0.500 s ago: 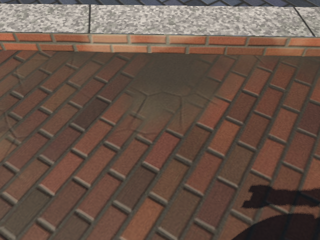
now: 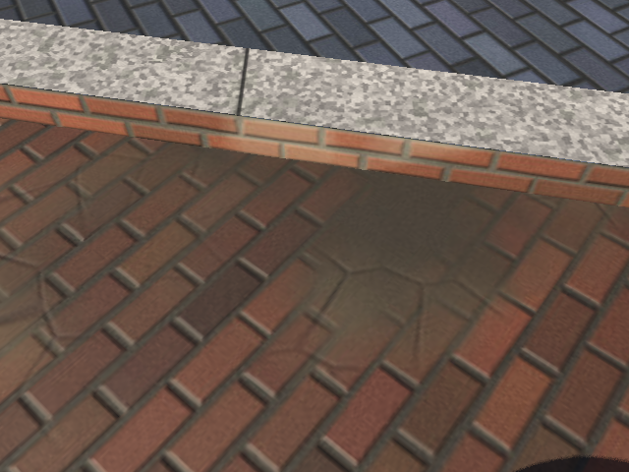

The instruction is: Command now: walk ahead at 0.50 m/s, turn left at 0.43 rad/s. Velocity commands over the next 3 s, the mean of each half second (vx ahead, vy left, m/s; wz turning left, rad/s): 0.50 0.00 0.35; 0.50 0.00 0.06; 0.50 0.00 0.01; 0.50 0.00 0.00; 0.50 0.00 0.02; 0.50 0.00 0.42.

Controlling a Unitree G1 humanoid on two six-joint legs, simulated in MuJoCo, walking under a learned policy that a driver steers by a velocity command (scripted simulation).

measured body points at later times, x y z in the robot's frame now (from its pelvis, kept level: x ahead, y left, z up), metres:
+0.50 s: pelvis +0.30 -0.02 +0.01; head +0.33 -0.02 +0.46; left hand +0.47 +0.25 -0.07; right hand +0.37 -0.29 -0.13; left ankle +0.13 +0.07 -0.67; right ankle +0.40 -0.10 -0.72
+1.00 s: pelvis +0.56 +0.07 +0.01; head +0.59 +0.09 +0.45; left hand +0.48 +0.34 -0.13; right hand +0.83 -0.11 -0.07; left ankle +0.63 +0.19 -0.72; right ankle +0.42 -0.10 -0.68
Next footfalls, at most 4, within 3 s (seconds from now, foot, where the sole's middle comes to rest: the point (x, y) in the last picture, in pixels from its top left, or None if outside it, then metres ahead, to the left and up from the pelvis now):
0.44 right None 0.44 -0.10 -0.76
0.96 left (249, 368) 0.66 0.20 -0.76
1.42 right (325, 275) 0.92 0.03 -0.76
1.92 left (238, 207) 1.14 0.27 -0.76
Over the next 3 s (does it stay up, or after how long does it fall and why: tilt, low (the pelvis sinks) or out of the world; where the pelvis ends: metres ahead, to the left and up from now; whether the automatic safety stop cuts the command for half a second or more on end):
stays up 1.61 0.27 0.15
